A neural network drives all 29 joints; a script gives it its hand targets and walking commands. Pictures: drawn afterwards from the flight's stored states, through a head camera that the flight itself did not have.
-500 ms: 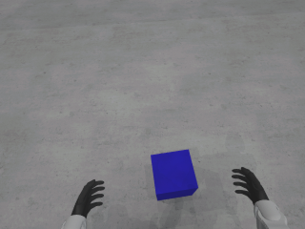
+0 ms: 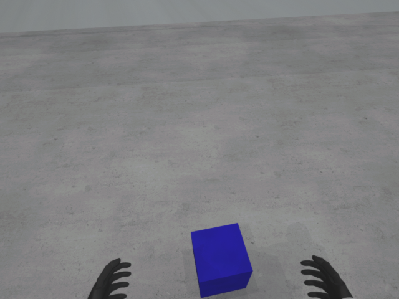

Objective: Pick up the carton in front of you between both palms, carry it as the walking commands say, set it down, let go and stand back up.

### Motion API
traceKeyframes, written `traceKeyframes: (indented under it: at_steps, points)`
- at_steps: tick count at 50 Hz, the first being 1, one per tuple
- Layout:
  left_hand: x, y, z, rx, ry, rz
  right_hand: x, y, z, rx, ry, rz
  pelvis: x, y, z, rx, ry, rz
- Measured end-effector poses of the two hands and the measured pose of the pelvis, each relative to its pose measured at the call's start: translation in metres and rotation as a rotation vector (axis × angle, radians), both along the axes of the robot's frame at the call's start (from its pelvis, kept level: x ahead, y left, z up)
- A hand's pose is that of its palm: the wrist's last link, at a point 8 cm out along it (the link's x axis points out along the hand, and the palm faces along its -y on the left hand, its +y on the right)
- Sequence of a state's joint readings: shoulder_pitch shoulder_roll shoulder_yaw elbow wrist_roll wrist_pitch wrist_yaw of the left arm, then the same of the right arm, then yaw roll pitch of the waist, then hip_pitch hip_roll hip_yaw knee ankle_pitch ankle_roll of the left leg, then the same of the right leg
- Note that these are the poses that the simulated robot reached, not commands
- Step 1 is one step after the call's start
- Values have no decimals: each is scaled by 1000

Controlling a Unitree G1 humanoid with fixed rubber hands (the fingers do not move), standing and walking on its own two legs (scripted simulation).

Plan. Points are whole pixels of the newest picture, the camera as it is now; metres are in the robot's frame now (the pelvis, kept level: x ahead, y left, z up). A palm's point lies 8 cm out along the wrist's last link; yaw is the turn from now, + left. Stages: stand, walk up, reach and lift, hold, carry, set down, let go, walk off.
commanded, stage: let go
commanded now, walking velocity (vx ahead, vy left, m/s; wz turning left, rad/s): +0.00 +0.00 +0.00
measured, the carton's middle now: (219, 260) +0.43 -0.04 -0.65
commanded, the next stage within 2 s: stand in 0.12 s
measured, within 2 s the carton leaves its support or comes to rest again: neither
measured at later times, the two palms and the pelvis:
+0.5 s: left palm out of the picture +0.16 +0.28 -0.09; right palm out of the picture +0.15 -0.30 -0.08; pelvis +0.02 -0.01 +0.00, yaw +2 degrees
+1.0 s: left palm out of the picture +0.14 +0.29 -0.09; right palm out of the picture +0.15 -0.30 -0.08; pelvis +0.02 -0.01 +0.00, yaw +1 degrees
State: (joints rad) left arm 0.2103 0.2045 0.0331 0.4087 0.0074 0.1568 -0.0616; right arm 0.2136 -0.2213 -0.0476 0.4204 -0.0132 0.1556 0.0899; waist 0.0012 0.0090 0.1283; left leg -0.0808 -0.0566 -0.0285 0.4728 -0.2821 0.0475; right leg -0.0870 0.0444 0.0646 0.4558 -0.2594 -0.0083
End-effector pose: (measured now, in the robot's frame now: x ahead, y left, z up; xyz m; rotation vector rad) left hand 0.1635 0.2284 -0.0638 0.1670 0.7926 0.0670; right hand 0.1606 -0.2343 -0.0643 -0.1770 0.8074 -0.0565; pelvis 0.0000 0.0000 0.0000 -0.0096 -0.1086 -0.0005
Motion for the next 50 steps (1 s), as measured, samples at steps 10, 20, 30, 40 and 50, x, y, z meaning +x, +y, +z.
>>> traceKeyframes:
  at_steps: [10,20,30,40,50]
  points:
    - [-4,3,1,73,3,49,-5,-9,-11,-40,-6,-2,0,-8,-5,4,7,22]
    - [-13,45,-19,184,64,75,-18,-64,-15,-208,93,-48,14,-13,-6,-1,86,30]
    - [-3,47,-28,177,115,73,6,-64,-11,-222,87,-44,29,-11,-2,-2,101,26]
    - [-9,56,-30,189,161,85,8,-60,-15,-220,106,-41,32,-7,0,0,95,24]
    - [-27,63,-31,197,201,91,-10,-64,-17,-228,142,-50,24,-5,3,2,80,22]
